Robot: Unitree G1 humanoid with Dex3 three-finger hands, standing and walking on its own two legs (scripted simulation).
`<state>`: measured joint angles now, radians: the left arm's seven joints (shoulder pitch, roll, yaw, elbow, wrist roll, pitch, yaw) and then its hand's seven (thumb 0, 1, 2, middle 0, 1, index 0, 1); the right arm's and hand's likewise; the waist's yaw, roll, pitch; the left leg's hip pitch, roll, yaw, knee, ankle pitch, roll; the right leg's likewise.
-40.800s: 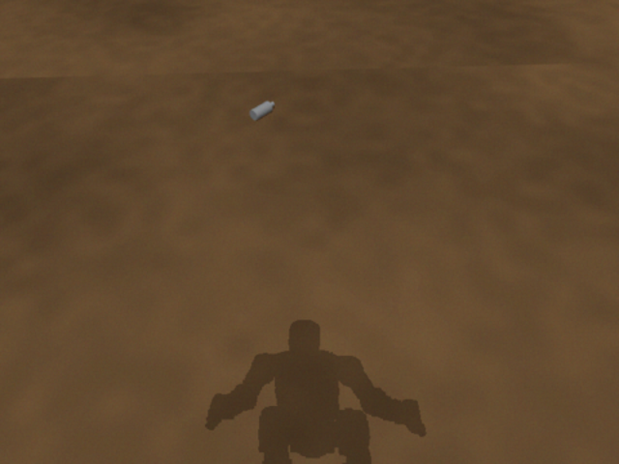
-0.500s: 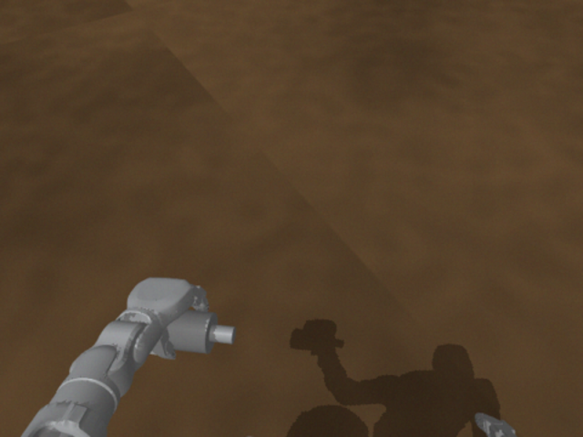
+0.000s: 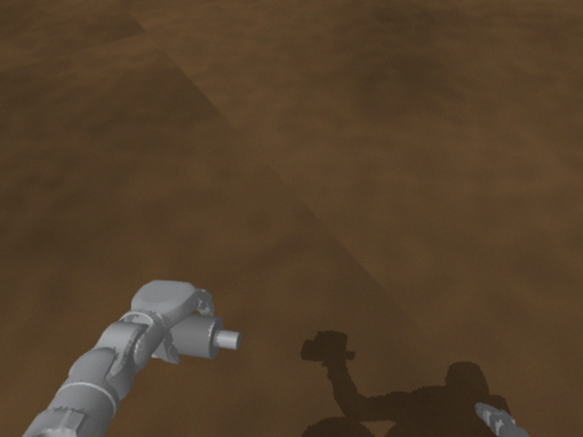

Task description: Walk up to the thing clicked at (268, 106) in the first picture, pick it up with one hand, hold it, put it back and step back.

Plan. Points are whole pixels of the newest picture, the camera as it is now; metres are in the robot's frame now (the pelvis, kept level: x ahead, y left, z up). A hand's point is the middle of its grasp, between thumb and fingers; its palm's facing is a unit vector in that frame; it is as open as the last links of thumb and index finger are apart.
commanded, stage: hold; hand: left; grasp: from above
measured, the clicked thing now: (189, 333) +0.30 +0.19 -0.09
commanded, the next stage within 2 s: crouch in 1.24 s
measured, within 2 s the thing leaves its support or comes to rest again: neither
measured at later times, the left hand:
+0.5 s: hand (169, 334) +0.28 +0.21 -0.03, palm faces -0.48 +0.03 -0.88, open 9.2 cm
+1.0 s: hand (165, 328) +0.28 +0.21 -0.02, palm faces -0.49 +0.03 -0.87, open 9.3 cm
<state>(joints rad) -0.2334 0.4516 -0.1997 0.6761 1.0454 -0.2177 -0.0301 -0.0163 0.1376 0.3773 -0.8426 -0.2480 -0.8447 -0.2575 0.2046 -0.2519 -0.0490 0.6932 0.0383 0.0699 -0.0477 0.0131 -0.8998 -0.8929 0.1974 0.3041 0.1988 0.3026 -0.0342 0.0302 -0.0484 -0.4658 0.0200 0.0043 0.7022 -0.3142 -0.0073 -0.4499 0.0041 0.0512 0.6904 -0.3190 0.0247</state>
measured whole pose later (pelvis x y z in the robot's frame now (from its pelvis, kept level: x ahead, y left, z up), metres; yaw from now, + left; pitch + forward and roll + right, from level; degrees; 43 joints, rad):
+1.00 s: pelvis -0.01 +0.00 +0.01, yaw +0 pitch +0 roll +0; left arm -0.23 0.47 -0.23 0.60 0.99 -0.23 -0.11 -0.01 0.12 0.42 -0.78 -0.40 -0.78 -0.40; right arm 0.16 -0.24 -0.02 0.70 0.04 0.06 -0.10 0.01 -0.90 -0.89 0.20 0.30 0.20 0.30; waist -0.01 0.04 -0.01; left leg -0.32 0.02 0.02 0.56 -0.25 0.00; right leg -0.31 0.00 0.06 0.56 -0.25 0.03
